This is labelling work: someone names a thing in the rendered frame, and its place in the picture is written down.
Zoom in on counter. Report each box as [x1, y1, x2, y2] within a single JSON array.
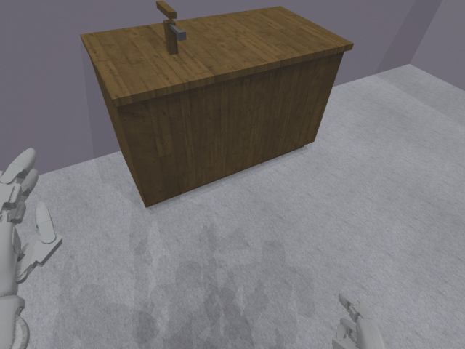
[[80, 1, 354, 208]]

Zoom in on tap lever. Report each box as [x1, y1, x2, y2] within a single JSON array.
[[169, 23, 187, 41]]

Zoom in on robot left hand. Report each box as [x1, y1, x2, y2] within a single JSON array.
[[0, 148, 62, 297]]

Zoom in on robot right hand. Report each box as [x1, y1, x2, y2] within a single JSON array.
[[332, 293, 387, 349]]

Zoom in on left robot forearm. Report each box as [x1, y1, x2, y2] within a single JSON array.
[[0, 295, 30, 349]]

